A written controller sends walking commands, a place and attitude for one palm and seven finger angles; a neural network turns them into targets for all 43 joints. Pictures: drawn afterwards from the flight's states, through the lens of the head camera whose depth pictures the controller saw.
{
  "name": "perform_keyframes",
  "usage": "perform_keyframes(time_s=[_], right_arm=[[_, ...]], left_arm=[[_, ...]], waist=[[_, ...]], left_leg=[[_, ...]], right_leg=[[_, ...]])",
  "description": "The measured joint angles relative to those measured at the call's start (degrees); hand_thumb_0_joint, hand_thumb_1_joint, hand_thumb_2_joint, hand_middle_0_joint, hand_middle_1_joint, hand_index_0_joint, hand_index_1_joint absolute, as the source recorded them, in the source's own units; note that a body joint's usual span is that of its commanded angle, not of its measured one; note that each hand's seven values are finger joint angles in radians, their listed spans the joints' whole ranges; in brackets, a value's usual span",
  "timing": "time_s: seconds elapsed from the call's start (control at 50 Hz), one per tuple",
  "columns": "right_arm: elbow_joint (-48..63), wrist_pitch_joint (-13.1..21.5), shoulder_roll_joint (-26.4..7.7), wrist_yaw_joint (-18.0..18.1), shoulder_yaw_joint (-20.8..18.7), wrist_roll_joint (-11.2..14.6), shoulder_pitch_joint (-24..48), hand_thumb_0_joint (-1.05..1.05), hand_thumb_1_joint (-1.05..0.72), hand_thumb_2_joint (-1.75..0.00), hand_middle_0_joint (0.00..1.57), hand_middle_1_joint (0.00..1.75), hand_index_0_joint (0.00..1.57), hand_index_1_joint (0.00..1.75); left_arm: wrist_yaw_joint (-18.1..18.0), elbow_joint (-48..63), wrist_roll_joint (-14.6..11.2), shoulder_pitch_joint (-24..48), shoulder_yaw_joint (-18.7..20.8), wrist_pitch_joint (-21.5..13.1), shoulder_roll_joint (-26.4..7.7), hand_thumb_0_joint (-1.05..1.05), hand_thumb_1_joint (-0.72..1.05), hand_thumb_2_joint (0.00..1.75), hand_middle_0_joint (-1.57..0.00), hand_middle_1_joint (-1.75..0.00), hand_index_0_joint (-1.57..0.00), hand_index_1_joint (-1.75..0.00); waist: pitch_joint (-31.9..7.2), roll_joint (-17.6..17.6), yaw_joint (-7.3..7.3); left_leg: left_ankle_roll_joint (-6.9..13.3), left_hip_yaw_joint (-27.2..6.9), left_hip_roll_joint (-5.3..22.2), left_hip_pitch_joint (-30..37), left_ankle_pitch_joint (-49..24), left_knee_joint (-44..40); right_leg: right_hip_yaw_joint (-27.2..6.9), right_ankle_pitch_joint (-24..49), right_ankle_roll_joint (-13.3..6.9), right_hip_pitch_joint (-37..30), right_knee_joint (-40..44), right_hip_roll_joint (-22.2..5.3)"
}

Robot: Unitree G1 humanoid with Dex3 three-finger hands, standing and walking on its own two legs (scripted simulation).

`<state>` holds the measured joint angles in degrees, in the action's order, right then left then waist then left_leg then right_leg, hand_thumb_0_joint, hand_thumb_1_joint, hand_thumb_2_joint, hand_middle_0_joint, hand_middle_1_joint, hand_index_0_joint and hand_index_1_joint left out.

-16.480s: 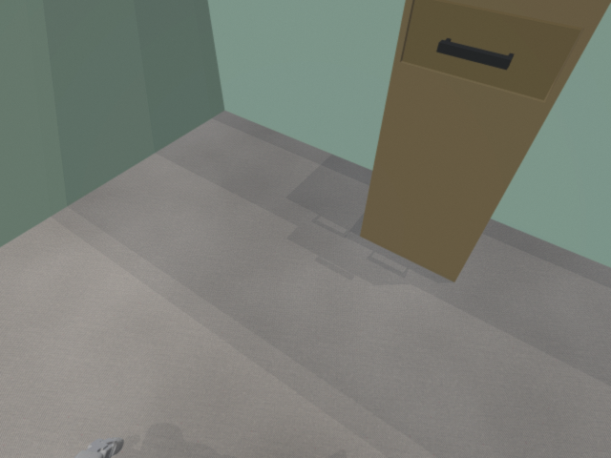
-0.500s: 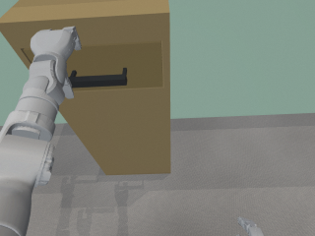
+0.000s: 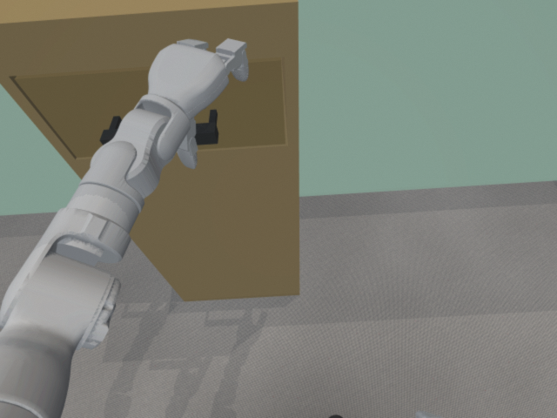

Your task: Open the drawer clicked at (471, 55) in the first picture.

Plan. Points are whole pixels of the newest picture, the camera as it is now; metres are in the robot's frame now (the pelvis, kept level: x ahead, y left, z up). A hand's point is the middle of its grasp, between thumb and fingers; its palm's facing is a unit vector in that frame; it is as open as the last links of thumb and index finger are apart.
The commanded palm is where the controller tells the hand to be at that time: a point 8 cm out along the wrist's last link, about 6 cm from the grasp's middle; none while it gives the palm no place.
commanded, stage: move the hooked fingers above the handle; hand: left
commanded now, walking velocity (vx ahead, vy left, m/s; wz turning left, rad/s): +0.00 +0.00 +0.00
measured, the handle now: (162, 127) +0.53 +0.18 +0.11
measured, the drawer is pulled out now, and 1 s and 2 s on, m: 0.00 0.00 0.00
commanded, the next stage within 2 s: lower the fingers behind the handle in 0.32 s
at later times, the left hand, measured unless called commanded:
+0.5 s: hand (108, 143) +0.45 +0.22 +0.15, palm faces -0.17 +0.05 -0.98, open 13.8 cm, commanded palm +0.47 +0.21 +0.21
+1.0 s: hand (181, 119) +0.49 +0.13 +0.15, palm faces +0.11 +0.02 -0.99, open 13.4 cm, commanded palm +0.47 +0.20 +0.18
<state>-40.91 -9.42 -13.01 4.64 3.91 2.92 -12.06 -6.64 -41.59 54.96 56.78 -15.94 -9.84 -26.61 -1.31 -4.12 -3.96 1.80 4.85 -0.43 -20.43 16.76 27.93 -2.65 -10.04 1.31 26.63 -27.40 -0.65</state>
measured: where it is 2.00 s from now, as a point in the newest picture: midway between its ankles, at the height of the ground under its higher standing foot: outside the picture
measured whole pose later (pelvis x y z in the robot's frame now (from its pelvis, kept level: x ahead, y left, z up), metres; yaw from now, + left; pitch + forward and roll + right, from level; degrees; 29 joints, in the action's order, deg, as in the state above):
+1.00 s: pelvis -0.01 -0.01 +0.00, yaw +0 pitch +9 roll +1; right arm -40.8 -8.9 -12.1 4.2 3.3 3.0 -10.0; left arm -11.1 -56.9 59.3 58.3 -9.4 5.7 -21.4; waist -3.2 -4.6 -4.6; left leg 1.0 5.1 -0.2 -20.4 15.4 26.9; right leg -2.9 -9.6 0.6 27.6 -28.3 -0.4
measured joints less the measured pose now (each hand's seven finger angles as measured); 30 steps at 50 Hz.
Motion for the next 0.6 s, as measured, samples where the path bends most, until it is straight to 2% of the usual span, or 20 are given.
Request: perform_keyframes(time_s=[0.08,0.18,0.28,0.36,0.4,0.44,0.46,0.52,0.56,0.6], right_arm=[[0.51,-1.43,1.21,1.17,1.22,0.73,2.01,0.00,-0.91,-0.89,0.20,0.30,0.20,0.30],[1.43,-1.51,0.86,2.43,1.38,1.25,3.62,0.00,-0.90,-0.89,0.20,0.30,0.21,0.30],[1.13,-0.43,-1.14,2.62,0.31,1.61,3.60,0.00,-0.90,-0.89,0.20,0.30,0.21,0.30],[1.67,0.54,-3.07,2.16,-1.30,1.37,2.23,0.00,-0.90,-0.89,0.20,0.30,0.21,0.30],[2.23,1.39,-3.97,1.79,-2.68,1.12,0.60,0.00,-0.90,-0.89,0.20,0.30,0.20,0.30],[2.33,2.46,-4.88,1.37,-4.25,0.82,-1.76,0.00,-0.91,-0.89,0.20,0.30,0.20,0.30],[2.03,3.03,-5.33,1.20,-4.82,0.60,-2.89,0.00,-0.91,-0.89,0.20,0.30,0.20,0.30],[0.61,4.02,-6.24,1.04,-5.63,-0.20,-4.62,0.00,-0.91,-0.89,0.20,0.30,0.20,0.30],[0.25,4.48,-6.25,0.97,-5.85,-0.59,-4.60,0.00,-0.91,-0.89,0.20,0.30,0.20,0.30],[0.58,4.98,-5.73,0.57,-6.06,-1.06,-4.39,0.00,-0.91,-0.89,0.20,0.30,0.20,0.30]], left_arm=[[0.13,-1.23,-0.04,-0.14,0.70,2.10,-0.47,0.00,-0.49,0.31,-0.51,-1.28,-0.32,-1.20],[0.31,-3.74,-0.57,0.05,3.55,5.25,-1.33,0.00,-0.49,0.31,-0.47,-1.26,-0.32,-1.20],[0.32,-9.90,0.23,2.22,5.86,11.25,-2.99,0.00,-0.49,0.31,-0.42,-1.25,-0.34,-1.22],[4.39,-17.43,2.27,5.16,7.05,16.58,-5.55,0.00,-0.49,0.31,-0.37,-1.24,-0.35,-1.22],[7.91,-19.48,2.10,6.20,5.13,17.75,-7.05,0.00,-0.49,0.31,-0.36,-1.23,-0.34,-1.22],[11.96,-17.73,0.79,6.04,0.90,16.83,-7.10,0.00,-0.49,0.31,-0.34,-1.22,-0.33,-1.22],[13.85,-15.78,-0.26,5.55,-0.99,15.32,-6.51,-0.01,-0.49,0.31,-0.34,-1.22,-0.33,-1.21],[17.29,-9.45,-3.04,2.83,-2.35,7.86,-3.72,-0.01,-0.49,0.31,-0.33,-1.21,-0.33,-1.21],[17.12,-6.25,-4.14,0.93,-1.29,2.53,-1.98,-0.01,-0.49,0.31,-0.32,-1.21,-0.33,-1.21],[14.28,-4.17,-3.62,-0.35,0.31,-1.47,-0.49,-0.01,-0.49,0.31,-0.32,-1.21,-0.33,-1.21]], waist=[[0.79,-0.77,-0.11],[1.05,-0.86,0.08],[0.06,0.11,0.78],[-0.78,1.37,0.20],[-0.87,1.96,0.02],[-0.81,2.41,0.57],[-0.75,2.60,0.98],[-0.49,2.94,1.42],[-0.21,3.02,0.96],[-0.26,3.06,0.33]], left_leg=[[0.04,0.88,0.02,0.90,-0.70,-0.90],[-0.10,1.27,0.06,1.76,-1.52,-1.77],[-0.47,0.47,0.07,2.27,-2.36,-2.79],[-0.73,-1.09,-0.13,1.91,-2.96,-3.23],[-0.82,-2.14,-0.20,1.40,-2.96,-2.88],[-0.84,-3.35,-0.34,1.00,-2.75,-2.30],[-0.82,-3.97,-0.46,0.86,-2.54,-1.89],[-0.73,-5.23,-0.75,0.52,-1.49,-0.20],[-0.66,-5.37,-0.76,0.13,-0.65,0.99],[-0.61,-4.95,-0.66,-0.80,0.09,2.04]], right_leg=[[-0.88,0.74,0.06,-0.35,0.39,0.15],[-1.26,1.41,-0.06,-0.88,0.78,0.26],[-0.46,1.81,-0.41,-1.60,1.57,0.18],[1.09,1.73,-0.75,-1.76,1.87,-0.21],[2.13,1.48,-0.93,-1.79,1.81,-0.41],[3.34,1.07,-1.07,-2.09,1.70,-0.69],[3.95,0.76,-1.09,-2.30,1.52,-0.86],[5.19,-0.43,-1.03,-2.69,0.44,-1.27],[5.34,-1.09,-0.97,-2.49,-0.37,-1.30],[4.92,-1.55,-0.93,-1.41,-1.30,-1.18]])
